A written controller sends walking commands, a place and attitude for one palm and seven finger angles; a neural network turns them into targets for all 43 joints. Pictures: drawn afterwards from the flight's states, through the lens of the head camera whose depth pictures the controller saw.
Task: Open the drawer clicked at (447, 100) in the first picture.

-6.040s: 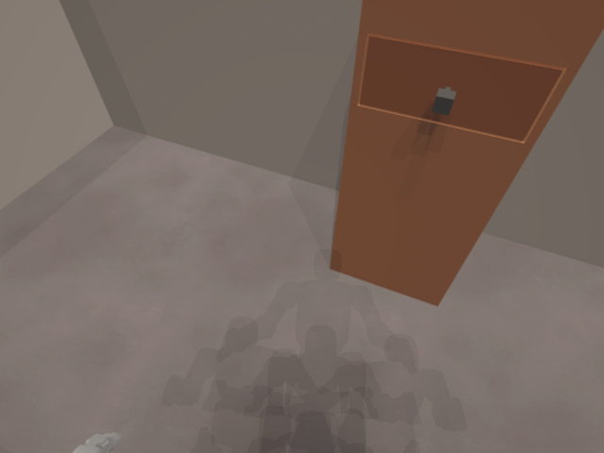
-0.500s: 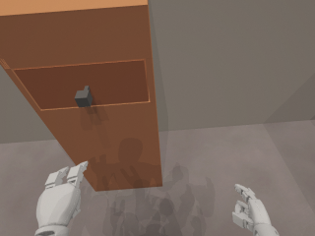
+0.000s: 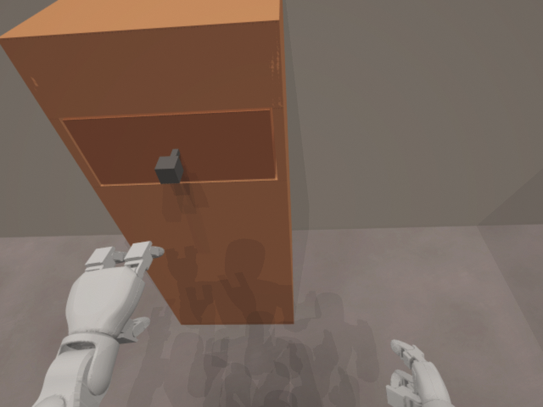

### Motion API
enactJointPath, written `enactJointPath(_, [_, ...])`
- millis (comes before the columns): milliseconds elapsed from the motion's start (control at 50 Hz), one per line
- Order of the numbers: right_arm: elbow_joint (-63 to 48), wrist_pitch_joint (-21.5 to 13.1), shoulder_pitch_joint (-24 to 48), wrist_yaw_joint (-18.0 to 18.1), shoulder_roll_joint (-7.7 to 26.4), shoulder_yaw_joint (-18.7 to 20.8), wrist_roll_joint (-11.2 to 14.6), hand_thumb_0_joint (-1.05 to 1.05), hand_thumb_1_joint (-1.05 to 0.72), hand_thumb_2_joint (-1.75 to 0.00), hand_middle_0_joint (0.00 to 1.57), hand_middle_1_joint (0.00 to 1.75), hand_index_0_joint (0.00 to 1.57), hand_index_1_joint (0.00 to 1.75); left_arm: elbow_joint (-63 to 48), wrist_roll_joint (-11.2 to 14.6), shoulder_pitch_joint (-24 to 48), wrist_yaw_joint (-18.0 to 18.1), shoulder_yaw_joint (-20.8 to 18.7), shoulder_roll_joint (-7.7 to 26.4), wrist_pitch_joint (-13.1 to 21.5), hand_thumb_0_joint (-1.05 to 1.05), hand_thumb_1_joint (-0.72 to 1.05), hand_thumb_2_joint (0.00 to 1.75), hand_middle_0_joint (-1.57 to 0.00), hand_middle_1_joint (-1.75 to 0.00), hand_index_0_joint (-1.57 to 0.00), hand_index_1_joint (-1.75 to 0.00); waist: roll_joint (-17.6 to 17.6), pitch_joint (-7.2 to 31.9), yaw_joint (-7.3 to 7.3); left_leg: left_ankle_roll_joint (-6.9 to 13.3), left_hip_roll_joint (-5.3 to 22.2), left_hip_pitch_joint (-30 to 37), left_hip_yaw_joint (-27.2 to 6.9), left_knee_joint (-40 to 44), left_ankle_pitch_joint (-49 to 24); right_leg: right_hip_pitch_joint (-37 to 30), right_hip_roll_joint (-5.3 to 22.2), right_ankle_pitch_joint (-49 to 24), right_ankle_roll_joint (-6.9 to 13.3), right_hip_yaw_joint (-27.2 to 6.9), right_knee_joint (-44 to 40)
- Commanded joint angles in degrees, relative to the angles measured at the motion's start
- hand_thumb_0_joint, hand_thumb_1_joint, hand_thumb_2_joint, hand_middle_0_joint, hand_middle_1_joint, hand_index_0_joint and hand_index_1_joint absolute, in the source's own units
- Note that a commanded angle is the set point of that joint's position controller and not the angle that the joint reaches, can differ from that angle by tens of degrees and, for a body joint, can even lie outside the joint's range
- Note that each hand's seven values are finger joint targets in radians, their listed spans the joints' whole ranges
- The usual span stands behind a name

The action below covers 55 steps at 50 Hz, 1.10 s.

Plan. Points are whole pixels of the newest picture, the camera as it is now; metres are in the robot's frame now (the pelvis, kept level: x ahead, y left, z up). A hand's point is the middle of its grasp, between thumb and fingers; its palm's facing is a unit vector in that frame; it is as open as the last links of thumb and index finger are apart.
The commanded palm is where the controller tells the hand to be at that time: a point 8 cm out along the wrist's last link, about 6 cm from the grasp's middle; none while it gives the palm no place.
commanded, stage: raise the hand with hooked fingers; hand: left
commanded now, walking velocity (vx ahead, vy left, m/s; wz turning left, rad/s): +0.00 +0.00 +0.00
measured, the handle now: (171, 163) +0.51 +0.25 +0.08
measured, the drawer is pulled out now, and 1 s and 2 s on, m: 0.00 0.00 0.00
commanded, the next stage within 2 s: move the hooked fingers above the handle in 1.10 s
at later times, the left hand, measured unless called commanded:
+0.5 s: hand (98, 233) +0.29 +0.26 +0.15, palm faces +0.17 -0.09 -0.98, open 13.5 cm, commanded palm +0.25 +0.26 +0.22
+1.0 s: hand (93, 208) +0.31 +0.26 +0.18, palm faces +0.11 -0.08 -0.99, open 13.8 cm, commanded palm +0.27 +0.27 +0.25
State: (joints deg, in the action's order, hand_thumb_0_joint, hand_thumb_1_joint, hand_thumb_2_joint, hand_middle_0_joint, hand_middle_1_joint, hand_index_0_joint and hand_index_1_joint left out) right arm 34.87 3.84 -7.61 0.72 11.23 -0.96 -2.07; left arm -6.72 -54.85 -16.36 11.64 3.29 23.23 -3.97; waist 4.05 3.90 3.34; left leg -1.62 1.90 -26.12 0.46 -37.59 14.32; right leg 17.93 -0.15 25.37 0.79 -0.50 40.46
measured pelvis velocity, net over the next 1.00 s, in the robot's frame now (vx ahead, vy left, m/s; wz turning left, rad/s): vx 0.00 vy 0.02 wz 0.03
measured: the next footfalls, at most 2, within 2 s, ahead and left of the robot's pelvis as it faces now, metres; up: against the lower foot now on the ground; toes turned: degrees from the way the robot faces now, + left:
none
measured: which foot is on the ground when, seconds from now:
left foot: down 0.00-1.00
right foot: down 0.00-1.00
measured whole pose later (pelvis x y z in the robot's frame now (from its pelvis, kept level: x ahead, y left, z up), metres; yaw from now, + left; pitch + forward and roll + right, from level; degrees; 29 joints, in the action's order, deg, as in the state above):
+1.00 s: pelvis +0.00 +0.02 +0.02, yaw +2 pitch -1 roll +0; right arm 37.0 4.8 -6.5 0.2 15.9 -0.8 1.1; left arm -6.6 -46.6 10.3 -8.0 0.6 32.8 -5.1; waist 5.4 -0.6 4.5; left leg 0.0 -0.1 -17.7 -0.2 -27.0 8.8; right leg 8.4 1.6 19.3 -1.0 0.6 28.3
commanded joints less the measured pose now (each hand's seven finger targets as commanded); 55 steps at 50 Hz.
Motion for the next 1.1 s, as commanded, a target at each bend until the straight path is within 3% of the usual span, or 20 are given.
enactJointPath(0, [-9.64,-3.54,9.96,0.51,6.62,3.13,-0.08,0.0,-0.9,-0.9,0.2,0.3,0.2,0.3,-13.28,0.58,8.17,2.58,-9.5,11.0,2.05,0.0,-0.06,0.49,-0.27,-0.92,-0.27,-0.92,-2.48,7.73,2.08,3.39,-3.6,12.58,1.38,4.11,-10.09,2.45,-0.37,-18.79,0.2,0.5,-10.08])
enactJointPath(40, [-9.14,-3.89,9.54,0.57,6.88,3.5,0.2,0.0,-0.9,-0.9,0.2,0.3,0.2,0.3,-12.96,0.92,11.28,3.03,-9.67,11.34,2.01,0.0,-0.1,0.47,-0.27,-0.94,-0.27,-0.94,-3.73,7.56,1.61,3.35,-3.55,13.59,1.33,4.55,-9.72,2.54,-0.44,-17.35,0.11,0.61,-11.09])
enactJointPath(120, [-8.26,-4.09,9.72,0.83,7.54,4.04,0.64,0.0,-0.9,-0.9,0.2,0.3,0.2,0.3,-14.5,1.41,16.53,2.48,-8.39,11.96,1.28,0.0,-0.2,0.43,-0.28,-1.0,-0.28,-1.0,-2.58,9.79,1.29,3.53,-3.68,16.59,1.26,5.5,-11.46,1.48,-0.26,-19.38,0.0,1.2,-11.36])
enactJointPath(280, [-7.47,-2.89,11.17,1.17,7.96,3.13,2.1,0.0,-0.9,-0.9,0.2,0.3,0.2,0.3,-12.03,3.19,25.1,-3.37,-7.96,14.89,-2.49,0.0,-0.38,0.35,-0.29,-1.12,-0.29,-1.12,-2.49,7.68,1.31,3.11,-3.63,18.3,0.8,9.53,-11.92,-1.54,-0.7,-18.62,-0.13,1.99,-13.88])
enactJointPath(340, [-7.82,-2.54,11.96,0.94,8.08,2.65,2.37,0.0,-0.9,-0.9,0.2,0.3,0.2,0.3,-12.13,3.51,28.82,-5.47,-9.47,17.3,-3.33,0.0,-0.45,0.32,-0.3,-1.17,-0.3,-1.17,-0.43,8.02,1.84,2.85,-3.52,19.42,0.53,10.49,-12.84,-3.08,-1.01,-18.67,0.21,1.85,-14.7])
enactJointPath(380, [-7.56,-1.91,12.03,0.77,7.95,2.32,2.5,0.0,-0.9,-0.9,0.2,0.3,0.2,0.3,-11.09,3.8,31.14,-6.97,-8.21,16.42,-3.98,0.0,-0.5,0.3,-0.3,-1.2,-0.3,-1.2,-0.78,7.74,1.58,2.66,-3.36,19.69,0.39,11.45,-12.56,-3.23,-1.01,-17.93,0.16,2.35,-14.97])
enactJointPath(580, [-7.36,-0.96,12.65,0.75,8.63,1.09,2.93,0.0,-0.9,-0.9,0.2,0.3,0.2,0.3,-8.74,5.66,44.14,-14.17,-9.3,20.84,-5.12,0.0,-0.5,0.3,-0.3,-1.2,-0.3,-1.2,-1.7,8.83,1.31,2.62,-3.58,21.35,0.19,12.9,-12.15,-5.38,-0.97,-17.64,0.06,2.35,-16.97])
enactJointPath(680, [-7.06,-1.33,12.59,0.65,9.06,0.94,3.17,0.0,-0.9,-0.9,0.2,0.3,0.2,0.3,-7.94,6.39,51.13,-16.5,-10.09,23.29,-4.36,0.0,-0.5,0.3,-0.3,-1.2,-0.3,-1.2,0.01,9.74,1.19,2.48,-3.67,22.02,-0.4,13.04,-12.09,-5.1,-0.97,-16.93,0.24,2.49,-17.1])
enactJointPath(740, [-7.38,-1.19,12.01,0.07,9.55,1.16,3.52,0.0,-0.9,-0.9,0.2,0.3,0.2,0.3,-2.73,7.28,43.98,-18.43,-10.42,21.69,-4.92,0.0,-0.5,0.3,-0.3,-1.2,-0.3,-1.2,-3.72,8.17,2.01,2.49,-3.71,20.38,0.0,13.0,-12.71,-5.97,-1.09,-18.4,0.12,2.64,-17.37])
enactJointPath(780, [-7.82,-0.95,11.77,-0.23,9.73,1.16,3.42,0.0,-0.9,-0.9,0.2,0.3,0.2,0.3,-4.81,7.7,43.47,-19.44,-9.92,21.46,-4.49,0.0,-0.5,0.3,-0.3,-1.2,-0.3,-1.2,-3.67,8.93,2.0,2.64,-3.83,20.08,0.32,13.05,-13.68,-6.44,-0.69,-19.98,-0.11,2.75,-16.88])
enactJointPath(860, [-8.6,-1.7,11.59,-0.57,9.66,1.38,3.02,0.0,-0.9,-0.9,0.2,0.3,0.2,0.3,-11.57,7.54,45.44,-18.81,-11.96,23.6,-1.92,0.0,-0.5,0.3,-0.3,-1.2,-0.3,-1.2,-1.88,12.64,2.14,3.05,-4.16,21.6,0.36,12.04,-15.49,-7.01,-0.7,-21.24,-0.12,2.39,-16.34])
enactJointPath(940, [-7.64,-2.07,10.95,-0.41,9.69,1.85,3.06,0.0,-0.9,-0.9,0.2,0.3,0.2,0.3,-10.93,8.07,45.56,-16.25,-14.88,25.33,-0.53,0.0,-0.5,0.3,-0.3,-1.2,-0.3,-1.2,-1.05,11.1,2.23,2.88,-3.91,21.48,0.21,11.77,-15.22,-5.61,-1.11,-19.96,-0.02,2.58,-16.74])
enactJointPath(1080, [-6.76,-1.48,11.0,-0.46,9.76,1.91,3.52,0.0,-0.9,-0.9,0.2,0.3,0.2,0.3,-7.79,7.58,46.42,-14.54,-11.77,22.65,-2.95,0.0,-0.5,0.3,-0.3,-1.2,-0.3,-1.2,-1.11,10.89,1.71,2.62,-3.82,20.85,0.42,12.31,-14.17,-5.03,-0.86,-18.99,-0.16,2.74,-16.59])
